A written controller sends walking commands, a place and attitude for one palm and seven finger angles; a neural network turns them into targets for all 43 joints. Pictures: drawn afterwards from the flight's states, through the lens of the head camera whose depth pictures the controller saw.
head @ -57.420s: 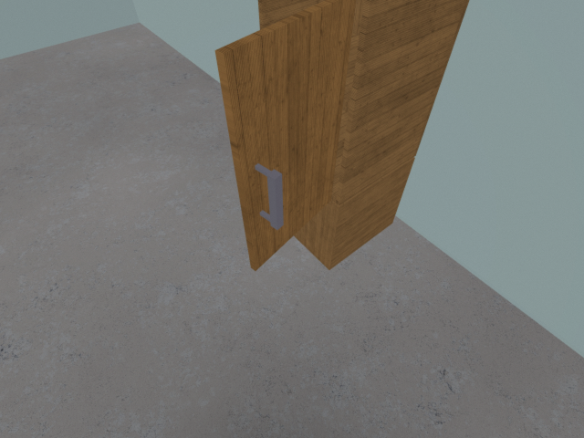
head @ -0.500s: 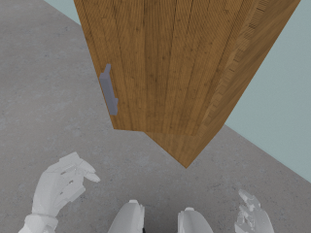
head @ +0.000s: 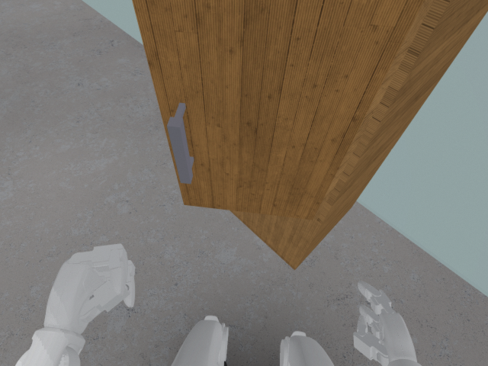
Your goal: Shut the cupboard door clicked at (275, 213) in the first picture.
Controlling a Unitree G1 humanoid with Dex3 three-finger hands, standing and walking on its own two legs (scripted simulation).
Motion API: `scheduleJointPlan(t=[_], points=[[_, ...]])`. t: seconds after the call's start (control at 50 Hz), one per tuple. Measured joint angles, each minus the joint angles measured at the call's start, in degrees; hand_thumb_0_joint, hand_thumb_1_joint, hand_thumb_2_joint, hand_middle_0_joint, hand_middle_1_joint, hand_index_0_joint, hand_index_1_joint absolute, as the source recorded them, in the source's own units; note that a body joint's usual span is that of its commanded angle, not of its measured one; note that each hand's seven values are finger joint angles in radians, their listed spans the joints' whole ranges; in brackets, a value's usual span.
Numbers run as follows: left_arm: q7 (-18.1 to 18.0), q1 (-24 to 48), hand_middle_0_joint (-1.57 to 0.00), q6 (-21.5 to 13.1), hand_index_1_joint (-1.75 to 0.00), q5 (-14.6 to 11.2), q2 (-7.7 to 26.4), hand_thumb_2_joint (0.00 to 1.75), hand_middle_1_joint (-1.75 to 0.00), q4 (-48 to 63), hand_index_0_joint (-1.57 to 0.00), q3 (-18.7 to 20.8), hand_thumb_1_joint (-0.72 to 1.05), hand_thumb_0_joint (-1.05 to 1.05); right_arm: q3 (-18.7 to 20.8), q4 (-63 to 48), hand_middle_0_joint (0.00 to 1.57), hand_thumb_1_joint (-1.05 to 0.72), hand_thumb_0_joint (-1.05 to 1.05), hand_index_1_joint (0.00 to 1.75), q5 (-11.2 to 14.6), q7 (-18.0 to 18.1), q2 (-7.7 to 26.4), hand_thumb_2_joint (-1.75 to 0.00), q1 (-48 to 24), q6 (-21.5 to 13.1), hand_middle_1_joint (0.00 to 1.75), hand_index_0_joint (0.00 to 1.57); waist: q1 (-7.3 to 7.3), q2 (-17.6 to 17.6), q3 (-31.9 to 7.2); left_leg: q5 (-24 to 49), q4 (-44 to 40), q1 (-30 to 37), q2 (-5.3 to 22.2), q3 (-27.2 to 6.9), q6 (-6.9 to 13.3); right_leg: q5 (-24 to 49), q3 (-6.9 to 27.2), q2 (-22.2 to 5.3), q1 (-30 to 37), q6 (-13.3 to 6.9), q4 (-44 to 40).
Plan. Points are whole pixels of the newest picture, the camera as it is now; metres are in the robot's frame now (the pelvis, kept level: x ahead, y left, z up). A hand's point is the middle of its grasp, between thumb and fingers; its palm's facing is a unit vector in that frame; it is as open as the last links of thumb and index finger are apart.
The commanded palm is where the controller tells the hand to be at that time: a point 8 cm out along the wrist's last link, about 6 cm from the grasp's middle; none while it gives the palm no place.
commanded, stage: raise the hand and make a fist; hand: left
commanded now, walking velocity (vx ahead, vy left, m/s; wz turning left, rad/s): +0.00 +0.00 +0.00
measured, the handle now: (184, 145) +0.48 +0.16 +0.04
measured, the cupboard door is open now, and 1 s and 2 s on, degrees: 39 39 39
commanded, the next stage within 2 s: bring the fist close to the handle in 0.44 s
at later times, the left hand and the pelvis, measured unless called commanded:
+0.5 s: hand (136, 286) +0.22 +0.17 +0.05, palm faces -0.03 -1.00 -0.03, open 3.1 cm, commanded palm +0.20 +0.23 +0.05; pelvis +0.00 -0.01 +0.00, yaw +0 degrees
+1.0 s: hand (160, 243) +0.28 +0.16 +0.05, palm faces -0.06 -1.00 -0.03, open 3.1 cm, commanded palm +0.28 +0.20 +0.05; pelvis +0.01 -0.01 +0.00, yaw +0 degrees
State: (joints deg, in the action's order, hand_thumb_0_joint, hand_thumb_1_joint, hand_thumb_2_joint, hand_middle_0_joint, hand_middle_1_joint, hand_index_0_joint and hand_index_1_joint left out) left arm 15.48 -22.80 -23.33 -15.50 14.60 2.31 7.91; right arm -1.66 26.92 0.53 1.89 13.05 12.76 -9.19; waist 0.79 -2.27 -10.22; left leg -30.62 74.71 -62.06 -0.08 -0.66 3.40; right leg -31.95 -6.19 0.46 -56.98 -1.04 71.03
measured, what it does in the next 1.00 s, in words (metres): stands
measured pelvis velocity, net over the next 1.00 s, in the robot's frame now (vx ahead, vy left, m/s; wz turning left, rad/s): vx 0.01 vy -0.01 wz -0.01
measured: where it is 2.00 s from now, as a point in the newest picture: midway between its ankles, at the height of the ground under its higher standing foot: outside the picture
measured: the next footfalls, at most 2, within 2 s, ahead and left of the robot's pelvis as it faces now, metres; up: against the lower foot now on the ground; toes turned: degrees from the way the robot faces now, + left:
none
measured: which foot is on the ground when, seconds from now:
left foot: down 0.00-1.00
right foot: down 0.00-1.00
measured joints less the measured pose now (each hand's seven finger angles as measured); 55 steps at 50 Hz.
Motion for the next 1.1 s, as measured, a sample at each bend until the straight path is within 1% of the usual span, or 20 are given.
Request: scheduleJointPlan(t=[0.14,0.28,0.38,0.6,0.68,0.74,0.84,0.9,0.98,1.1], points=[[0.6,0.6,-1.3,0.2,-1.5,-1.0,0.3,0.9,-1.49,-1.1,-1.3,0.8,0.9,0.02,0.6,0.8,0.2,-0.9,0.02,0.3,0.3,0.4,0.8,-0.9,1.4,0.0,0.3,0.21,-0.66,-0.1,0.0,0.0,0.0,-0.2,0.3,0.1,-0.3,0.0,0.1,0.3,-0.4,-0.3,0.2],[0.3,0.1,-1.3,-0.5,-1.5,-1.3,0.1,0.9,-1.5,-1.2,-1.3,0.5,0.9,0.02,1.2,1.1,0.2,-0.9,0.02,0.3,0.4,0.5,1.2,-0.9,1.8,0.0,0.3,0.21,-1.08,0.1,-0.2,-0.1,0.1,-0.2,0.5,0.2,-0.6,-0.2,0.3,0.4,-0.8,-0.6,0.6],[0.0,0.1,-1.3,-0.9,-1.5,-1.1,-0.1,0.9,-1.5,-1.3,-1.3,0.3,0.9,0.02,1.3,1.0,0.2,-0.9,0.02,0.3,0.5,0.5,1.1,-0.9,1.4,0.2,0.3,0.21,-1.04,0.0,-0.2,-0.3,0.4,-0.3,0.6,0.2,-0.7,-0.4,0.2,0.5,-0.9,-0.8,1.0],[0.2,0.6,-1.3,-0.8,-1.5,-1.1,-0.3,0.9,-1.5,-1.6,-1.3,0.0,0.9,0.02,0.6,0.4,0.2,-0.9,0.02,0.3,0.5,0.6,0.6,-0.9,0.5,0.5,0.3,0.21,-0.45,-0.2,-0.5,-0.4,0.5,-0.4,0.5,-0.1,-0.9,-0.7,0.1,0.6,-1.0,-1.0,1.2],[0.0,3.6,-1.3,-0.7,-1.5,-0.5,-0.3,0.9,-1.5,-2.8,-1.3,-0.7,0.9,0.02,0.3,0.7,0.2,-0.9,0.02,0.3,0.4,0.7,1.0,-0.9,0.3,0.2,0.3,0.21,-0.31,-0.4,-0.4,-0.6,1.1,-1.1,0.4,-0.3,-0.9,-0.9,-0.2,0.5,-1.5,-1.0,1.7],[-0.4,6.8,-1.3,0.1,-1.5,-0.1,-0.3,0.9,-1.5,-4.0,-1.3,-1.2,0.9,0.02,0.1,1.1,0.2,-0.9,0.02,0.3,0.3,0.8,1.1,-0.9,0.0,0.2,0.3,0.21,-0.4,-0.3,-0.3,-0.6,1.4,-1.6,0.4,-0.3,-0.9,-0.9,-0.2,0.4,-1.9,-1.0,2.0],[-1.3,10.4,-1.3,2.1,-1.5,0.6,-0.5,0.9,-1.5,-5.5,-1.3,-1.4,0.9,0.02,0.1,1.5,0.2,-0.9,0.02,0.3,0.4,0.3,1.0,-0.9,0.3,1.0,0.3,0.21,-1.01,-0.2,-0.3,-0.4,0.5,-1.0,0.5,0.1,-0.9,-0.6,0.2,0.5,-1.6,-0.9,1.3],[-2.3,11.5,-1.3,2.7,-1.5,1.0,-0.7,0.9,-1.5,-6.5,-1.3,-1.5,0.9,0.02,0.1,1.5,0.2,-0.9,0.02,0.3,0.5,0.1,0.9,-0.9,0.9,1.5,0.3,0.21,-1.39,-0.2,-0.3,-0.1,-0.5,-0.1,0.5,0.4,-0.8,-0.3,0.6,0.5,-0.9,-0.8,0.4],[-3.7,13.5,-1.3,2.2,-1.5,1.9,-1.0,0.9,-1.5,-9.0,-1.3,-1.9,0.9,0.02,0.2,1.9,0.2,-0.9,0.02,0.3,0.4,-0.1,1.2,-0.9,1.6,1.9,0.3,0.21,-1.72,-0.2,-0.3,0.2,-1.5,0.6,0.4,0.6,-0.7,0.0,0.8,0.5,-0.3,-0.7,-0.5],[-5.1,19.2,-1.3,1.1,-1.5,3.0,-1.5,0.9,-1.5,-13.9,-1.3,-2.6,0.9,0.02,0.5,3.5,0.2,-0.9,0.02,0.3,0.2,-0.3,1.5,-0.9,1.5,2.4,0.3,0.21,-2.02,0.0,0.0,0.5,-2.1,0.6,0.2,0.9,-0.6,0.1,1.1,0.3,-0.5,-0.6,-0.7]])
